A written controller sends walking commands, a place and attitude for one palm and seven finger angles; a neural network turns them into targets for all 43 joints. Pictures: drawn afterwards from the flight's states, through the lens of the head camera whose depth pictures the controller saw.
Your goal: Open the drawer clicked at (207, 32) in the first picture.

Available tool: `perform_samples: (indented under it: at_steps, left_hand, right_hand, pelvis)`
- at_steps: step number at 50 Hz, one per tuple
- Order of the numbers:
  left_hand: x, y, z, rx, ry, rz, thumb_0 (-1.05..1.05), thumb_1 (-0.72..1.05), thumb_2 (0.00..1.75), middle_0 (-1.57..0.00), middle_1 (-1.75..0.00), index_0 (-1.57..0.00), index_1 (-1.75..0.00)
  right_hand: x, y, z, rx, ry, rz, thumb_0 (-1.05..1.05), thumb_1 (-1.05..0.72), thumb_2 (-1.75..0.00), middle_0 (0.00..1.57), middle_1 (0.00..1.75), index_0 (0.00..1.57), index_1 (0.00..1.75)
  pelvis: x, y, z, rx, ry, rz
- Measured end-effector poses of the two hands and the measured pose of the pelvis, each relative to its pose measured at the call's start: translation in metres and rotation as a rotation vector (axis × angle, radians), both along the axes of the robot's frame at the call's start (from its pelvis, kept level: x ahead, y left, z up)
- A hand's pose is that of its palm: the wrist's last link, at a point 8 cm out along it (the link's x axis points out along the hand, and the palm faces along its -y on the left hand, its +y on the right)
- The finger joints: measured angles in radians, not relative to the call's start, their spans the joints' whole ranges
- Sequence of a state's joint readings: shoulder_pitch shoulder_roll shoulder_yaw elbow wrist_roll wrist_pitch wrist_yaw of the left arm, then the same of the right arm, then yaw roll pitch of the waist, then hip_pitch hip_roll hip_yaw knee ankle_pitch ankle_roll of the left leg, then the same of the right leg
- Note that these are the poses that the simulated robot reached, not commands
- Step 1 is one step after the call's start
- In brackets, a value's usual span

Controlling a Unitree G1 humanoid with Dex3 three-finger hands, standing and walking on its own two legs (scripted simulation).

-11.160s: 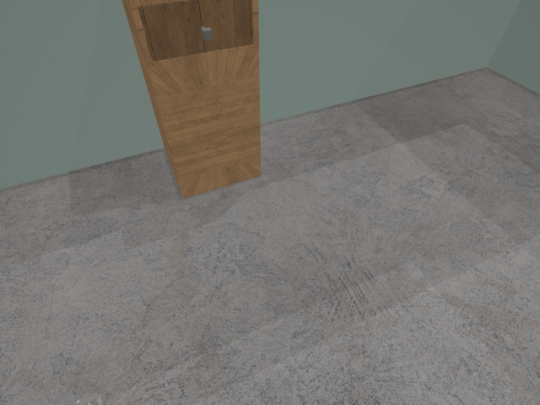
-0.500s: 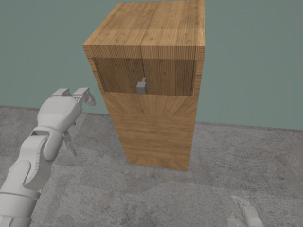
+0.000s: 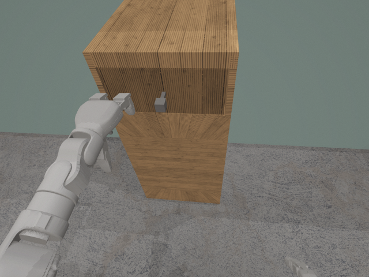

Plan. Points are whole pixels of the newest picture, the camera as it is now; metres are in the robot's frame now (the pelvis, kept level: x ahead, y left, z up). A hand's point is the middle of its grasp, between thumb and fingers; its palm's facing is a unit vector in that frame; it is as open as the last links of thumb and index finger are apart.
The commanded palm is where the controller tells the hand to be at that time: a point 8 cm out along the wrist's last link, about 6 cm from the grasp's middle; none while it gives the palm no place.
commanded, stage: move the hooked fingers above the handle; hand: left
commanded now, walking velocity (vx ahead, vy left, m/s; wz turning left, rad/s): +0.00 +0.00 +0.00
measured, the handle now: (161, 101) +0.59 +0.13 +0.03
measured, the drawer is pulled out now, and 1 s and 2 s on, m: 0.00 0.00 0.00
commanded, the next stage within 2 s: none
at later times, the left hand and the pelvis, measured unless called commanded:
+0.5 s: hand (136, 114) +0.46 +0.16 +0.10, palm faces -0.05 -0.03 -1.00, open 13.8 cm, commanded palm +0.45 +0.17 +0.16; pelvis +0.02 -0.01 -0.01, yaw -1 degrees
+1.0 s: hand (160, 95) +0.55 +0.12 +0.09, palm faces -0.05 -0.02 -1.00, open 13.8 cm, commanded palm +0.54 +0.14 +0.14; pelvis +0.02 -0.01 -0.02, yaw -2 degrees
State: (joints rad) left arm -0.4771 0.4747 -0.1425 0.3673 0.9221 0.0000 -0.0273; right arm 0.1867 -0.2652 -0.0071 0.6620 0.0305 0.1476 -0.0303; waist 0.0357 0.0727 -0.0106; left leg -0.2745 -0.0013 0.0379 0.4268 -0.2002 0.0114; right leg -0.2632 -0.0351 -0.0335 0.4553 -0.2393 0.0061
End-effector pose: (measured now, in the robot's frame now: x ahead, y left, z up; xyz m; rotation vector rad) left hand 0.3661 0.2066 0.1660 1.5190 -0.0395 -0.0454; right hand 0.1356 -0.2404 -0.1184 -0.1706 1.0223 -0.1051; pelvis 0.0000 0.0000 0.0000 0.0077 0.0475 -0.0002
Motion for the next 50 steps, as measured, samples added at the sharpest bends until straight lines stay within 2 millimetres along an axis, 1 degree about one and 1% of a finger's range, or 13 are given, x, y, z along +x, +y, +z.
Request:
perform_samples:
  at_steps: [4,9,18,24,30,34,37,43,50]
  left_hand:
    - [0.011,-0.011,-0.005,-0.004,0.009,-0.036,0.00,-0.49,0.30,-0.31,-1.20,-0.32,-1.20]
    - [0.027,-0.023,-0.008,0.003,-0.003,-0.055,0.00,-0.49,0.30,-0.32,-1.20,-0.32,-1.20]
    - [0.058,-0.035,-0.006,0.015,-0.013,-0.008,0.00,-0.49,0.30,-0.31,-1.20,-0.32,-1.20]
    - [0.074,-0.039,-0.013,0.021,0.038,0.005,0.00,-0.48,0.30,-0.31,-1.20,-0.32,-1.20]
    - [0.089,-0.049,-0.016,0.028,0.039,-0.031,0.00,-0.48,0.30,-0.32,-1.20,-0.32,-1.20]
    - [0.104,-0.057,-0.018,0.029,0.022,-0.031,0.00,-0.49,0.30,-0.32,-1.20,-0.32,-1.20]
    - [0.117,-0.063,-0.018,0.033,0.011,-0.019,0.00,-0.49,0.30,-0.32,-1.20,-0.32,-1.20]
    - [0.140,-0.076,-0.018,0.027,0.015,0.010,0.00,-0.48,0.30,-0.31,-1.20,-0.32,-1.20]
    - [0.164,-0.086,-0.024,0.031,0.050,0.021,0.00,-0.48,0.30,-0.31,-1.20,-0.32,-1.20]
  right_hand:
    - [-0.011,-0.007,-0.004,-0.013,0.033,-0.028,0.01,-0.91,-0.90,0.20,0.30,0.20,0.30]
    - [-0.020,-0.013,-0.008,-0.020,0.062,-0.055,0.01,-0.91,-0.90,0.20,0.30,0.20,0.30]
    - [-0.023,-0.017,-0.012,-0.005,0.081,-0.087,0.00,-0.91,-0.90,0.20,0.30,0.20,0.30]
    - [-0.025,-0.022,-0.013,-0.014,0.086,-0.103,0.00,-0.91,-0.90,0.20,0.30,0.21,0.30]
    - [-0.035,-0.031,-0.015,-0.037,0.112,-0.121,0.00,-0.91,-0.90,0.20,0.30,0.21,0.30]
    - [-0.048,-0.036,-0.017,-0.048,0.149,-0.140,0.00,-0.91,-0.90,0.20,0.30,0.21,0.30]
    - [-0.062,-0.039,-0.019,-0.053,0.180,-0.163,0.00,-0.91,-0.90,0.20,0.30,0.21,0.30]
    - [-0.095,-0.041,-0.022,-0.056,0.252,-0.220,0.00,-0.91,-0.90,0.20,0.30,0.21,0.30]
    - [-0.134,-0.038,-0.021,-0.067,0.326,-0.282,0.00,-0.91,-0.90,0.20,0.30,0.21,0.30]
  pelvis:
    - [0.003,0.000,-0.001,0.001,0.011,-0.004]
    - [0.007,-0.001,-0.002,0.003,0.030,-0.006]
    - [0.014,-0.006,-0.004,0.006,0.058,-0.014]
    - [0.017,-0.010,-0.006,0.006,0.072,-0.012]
    - [0.019,-0.012,-0.008,0.005,0.097,-0.005]
    - [0.020,-0.013,-0.010,0.004,0.121,-0.004]
    - [0.020,-0.013,-0.012,0.003,0.141,-0.008]
    - [0.022,-0.012,-0.013,0.002,0.172,-0.021]
    - [0.022,-0.010,-0.016,0.001,0.211,-0.032]
